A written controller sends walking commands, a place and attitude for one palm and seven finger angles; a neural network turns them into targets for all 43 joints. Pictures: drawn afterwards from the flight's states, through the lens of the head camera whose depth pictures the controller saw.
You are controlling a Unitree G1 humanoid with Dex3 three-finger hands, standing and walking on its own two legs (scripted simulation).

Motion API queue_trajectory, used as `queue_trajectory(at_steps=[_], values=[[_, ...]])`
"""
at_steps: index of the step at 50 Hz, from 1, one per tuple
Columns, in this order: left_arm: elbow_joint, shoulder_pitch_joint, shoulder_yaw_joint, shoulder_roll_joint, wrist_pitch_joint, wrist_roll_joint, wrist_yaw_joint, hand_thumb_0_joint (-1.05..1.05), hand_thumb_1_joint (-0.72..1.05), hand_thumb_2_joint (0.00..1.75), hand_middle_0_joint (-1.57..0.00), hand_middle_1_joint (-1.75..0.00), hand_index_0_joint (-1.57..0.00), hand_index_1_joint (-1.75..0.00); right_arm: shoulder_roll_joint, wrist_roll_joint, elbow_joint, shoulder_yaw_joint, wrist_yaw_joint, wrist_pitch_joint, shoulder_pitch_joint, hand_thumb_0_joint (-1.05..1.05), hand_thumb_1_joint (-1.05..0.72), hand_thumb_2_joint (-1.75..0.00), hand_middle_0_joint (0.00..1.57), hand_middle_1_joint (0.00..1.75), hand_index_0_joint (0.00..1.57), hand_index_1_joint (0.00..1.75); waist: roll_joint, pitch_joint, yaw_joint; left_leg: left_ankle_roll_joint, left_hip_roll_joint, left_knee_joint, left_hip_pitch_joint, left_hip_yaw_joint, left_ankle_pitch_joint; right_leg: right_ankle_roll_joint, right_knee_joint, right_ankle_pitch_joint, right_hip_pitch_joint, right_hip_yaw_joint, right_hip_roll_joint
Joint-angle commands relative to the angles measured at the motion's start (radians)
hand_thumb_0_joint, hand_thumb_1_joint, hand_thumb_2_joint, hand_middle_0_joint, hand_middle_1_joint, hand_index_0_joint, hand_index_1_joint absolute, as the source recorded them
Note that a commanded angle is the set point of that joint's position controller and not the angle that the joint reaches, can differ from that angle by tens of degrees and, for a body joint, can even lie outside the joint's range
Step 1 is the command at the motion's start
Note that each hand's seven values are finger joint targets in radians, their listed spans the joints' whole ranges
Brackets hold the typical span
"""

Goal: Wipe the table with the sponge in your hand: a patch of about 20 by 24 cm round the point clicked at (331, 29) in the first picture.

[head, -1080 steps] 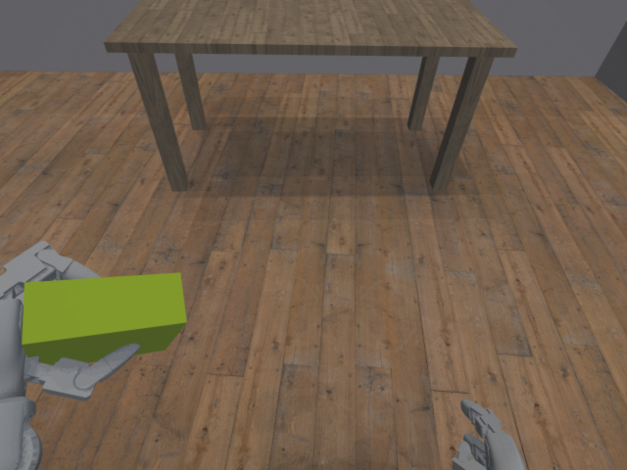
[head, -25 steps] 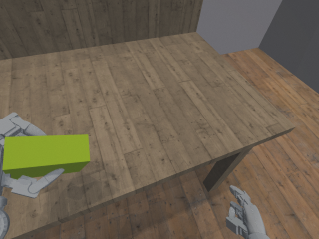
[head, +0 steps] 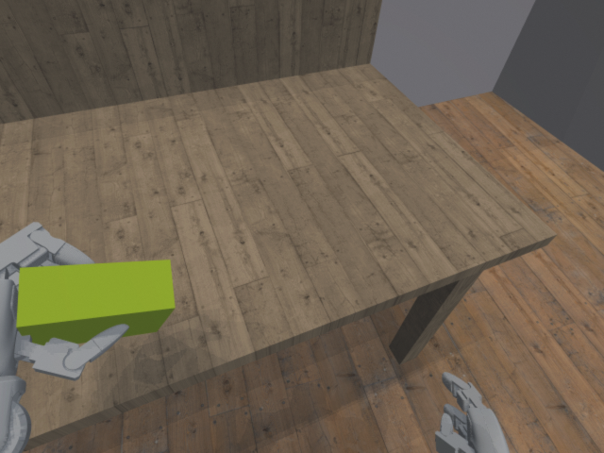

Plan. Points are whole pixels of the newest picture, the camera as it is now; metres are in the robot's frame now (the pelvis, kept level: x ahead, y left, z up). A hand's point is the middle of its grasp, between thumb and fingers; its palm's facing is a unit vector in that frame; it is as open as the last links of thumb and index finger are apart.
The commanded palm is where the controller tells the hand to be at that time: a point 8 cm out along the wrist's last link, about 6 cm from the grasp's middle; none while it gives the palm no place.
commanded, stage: shuffle to correct the standing spot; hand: left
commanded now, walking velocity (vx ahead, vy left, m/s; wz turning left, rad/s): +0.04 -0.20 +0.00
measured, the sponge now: (122, 303) +0.24 +0.21 +0.13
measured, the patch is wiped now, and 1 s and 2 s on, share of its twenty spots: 0.00 0.00 0.00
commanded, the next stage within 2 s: come to a stop and stand still in 0.70 s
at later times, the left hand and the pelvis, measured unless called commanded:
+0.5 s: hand (125, 288) +0.24 +0.20 +0.15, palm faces +0.32 -0.87 -0.38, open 9.4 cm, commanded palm +0.17 +0.24 +0.17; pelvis +0.01 -0.04 +0.00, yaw -1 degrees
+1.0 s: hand (156, 292) +0.24 +0.17 +0.15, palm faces +0.34 -0.86 -0.39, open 9.4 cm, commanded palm +0.18 +0.21 +0.17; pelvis +0.02 -0.07 -0.01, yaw +0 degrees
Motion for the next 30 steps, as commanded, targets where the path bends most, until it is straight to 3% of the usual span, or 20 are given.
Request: queue_trajectory(at_steps=[1,5,6,10,11,14,15,16,20,21,25,26,30], values=[[-0.222,-0.095,0.088,0.154,-0.070,-0.012,0.017,0.00,0.10,1.30,-1.20,-1.60,-1.20,-1.60,-0.122,-0.003,-0.148,-0.047,-0.009,-0.060,-0.103,0.00,-0.90,-0.90,0.20,0.30,0.20,0.30,0.044,-0.120,0.000,-0.035,0.090,-0.120,-0.024,-0.132,-0.032,-0.012,-0.055,0.014,0.073,0.093,-0.051],[-0.277,-0.129,0.132,0.205,-0.069,-0.011,0.020,0.00,0.10,1.30,-1.20,-1.60,-1.20,-1.60,-0.120,0.005,-0.152,-0.055,-0.010,-0.063,-0.121,0.00,-0.90,-0.90,0.20,0.30,0.20,0.30,0.083,-0.137,0.000,-0.044,0.116,-0.130,-0.001,-0.143,0.002,-0.010,-0.016,0.047,0.076,0.085,-0.036],[-0.269,-0.123,0.101,0.168,-0.071,-0.017,0.014,0.00,0.10,1.30,-1.20,-1.60,-1.20,-1.60,-0.119,0.000,-0.152,-0.054,-0.008,-0.058,-0.108,0.00,-0.90,-0.90,0.20,0.30,0.20,0.30,0.090,-0.138,-0.001,-0.042,0.120,-0.135,-0.003,-0.144,0.017,-0.009,-0.010,0.054,0.079,0.071,-0.029],[-0.270,-0.102,0.130,0.194,-0.060,-0.021,0.012,0.00,0.10,1.30,-1.20,-1.60,-1.20,-1.60,-0.115,0.009,-0.163,-0.060,0.000,-0.056,-0.117,0.00,-0.90,-0.90,0.20,0.30,0.20,0.30,0.090,-0.140,0.001,-0.050,0.148,-0.120,0.018,-0.145,0.084,-0.009,0.019,0.076,0.065,0.064,-0.029],[-0.249,-0.089,0.098,0.157,-0.059,-0.028,0.003,0.00,0.10,1.30,-1.20,-1.60,-1.20,-1.60,-0.117,0.002,-0.162,-0.058,0.003,-0.050,-0.102,0.00,-0.90,-0.90,0.20,0.30,0.20,0.30,0.089,-0.132,0.000,-0.044,0.155,-0.127,-0.002,-0.150,0.070,-0.008,0.019,0.062,0.065,0.057,-0.025],[-0.253,-0.083,0.115,0.176,-0.052,-0.031,-0.003,0.00,0.10,1.30,-1.20,-1.60,-1.20,-1.60,-0.121,0.003,-0.174,-0.069,0.007,-0.043,-0.095,0.00,-0.90,-0.90,0.20,0.30,0.20,0.30,0.091,-0.136,0.000,-0.041,0.175,-0.098,0.000,-0.148,0.109,-0.009,0.030,0.081,0.062,0.063,-0.035],[-0.259,-0.071,0.134,0.192,-0.047,-0.029,0.000,0.00,0.10,1.30,-1.20,-1.60,-1.20,-1.60,-0.118,0.007,-0.173,-0.066,0.008,-0.043,-0.112,0.00,-0.90,-0.90,0.20,0.30,0.20,0.30,0.096,-0.135,0.001,-0.042,0.171,-0.091,0.013,-0.137,0.120,-0.011,0.026,0.087,0.050,0.061,-0.030],[-0.251,-0.066,0.100,0.157,-0.046,-0.035,-0.008,0.00,0.10,1.30,-1.20,-1.60,-1.20,-1.60,-0.118,0.001,-0.172,-0.064,0.009,-0.038,-0.097,0.00,-0.90,-0.90,0.20,0.30,0.20,0.30,0.095,-0.131,-0.003,-0.038,0.170,-0.090,-0.002,-0.137,0.115,-0.012,0.025,0.086,0.051,0.054,-0.026],[-0.304,-0.077,0.137,0.201,-0.039,-0.038,-0.008,0.00,0.10,1.30,-1.20,-1.60,-1.20,-1.60,-0.119,0.008,-0.183,-0.072,0.009,-0.036,-0.110,0.00,-0.90,-0.90,0.20,0.30,0.20,0.30,0.100,-0.152,-0.003,-0.037,0.171,-0.044,0.036,-0.124,0.164,-0.018,0.024,0.127,0.038,0.069,-0.033],[-0.285,-0.067,0.121,0.183,-0.038,-0.044,-0.013,0.00,0.10,1.30,-1.20,-1.60,-1.20,-1.60,-0.119,-0.001,-0.182,-0.068,0.008,-0.032,-0.102,0.00,-0.90,-0.90,0.20,0.30,0.20,0.30,0.091,-0.147,-0.004,-0.029,0.174,-0.041,0.018,-0.123,0.136,-0.017,0.017,0.119,0.039,0.068,-0.036],[-0.318,-0.053,0.162,0.224,-0.029,-0.051,-0.009,0.00,0.10,1.30,-1.20,-1.60,-1.20,-1.60,-0.119,0.008,-0.189,-0.078,0.003,-0.032,-0.110,0.00,-0.90,-0.90,0.20,0.30,0.20,0.30,0.071,-0.172,-0.005,-0.031,0.160,0.009,0.046,-0.108,0.146,-0.030,0.011,0.167,0.035,0.099,-0.050],[-0.307,-0.048,0.135,0.192,-0.028,-0.057,-0.014,0.00,0.10,1.30,-1.20,-1.60,-1.20,-1.60,-0.121,0.000,-0.185,-0.076,0.003,-0.028,-0.098,0.00,-0.90,-0.90,0.20,0.30,0.20,0.30,0.061,-0.170,-0.008,-0.027,0.154,0.021,0.031,-0.103,0.134,-0.032,0.007,0.171,0.042,0.098,-0.054],[-0.329,-0.027,0.166,0.222,-0.019,-0.064,-0.009,0.00,0.10,1.30,-1.20,-1.60,-1.20,-1.60,-0.122,0.010,-0.187,-0.085,0.000,-0.027,-0.103,0.00,-0.90,-0.90,0.20,0.30,0.20,0.30,0.066,-0.187,-0.013,-0.033,0.140,0.062,0.053,-0.093,0.148,-0.048,0.017,0.217,0.026,0.126,-0.075]])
